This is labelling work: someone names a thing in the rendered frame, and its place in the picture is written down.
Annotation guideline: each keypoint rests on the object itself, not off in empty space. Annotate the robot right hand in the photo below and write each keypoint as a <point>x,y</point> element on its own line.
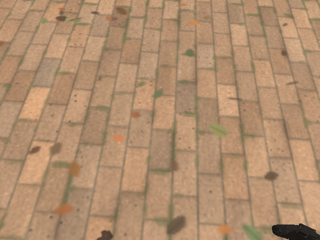
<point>295,232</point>

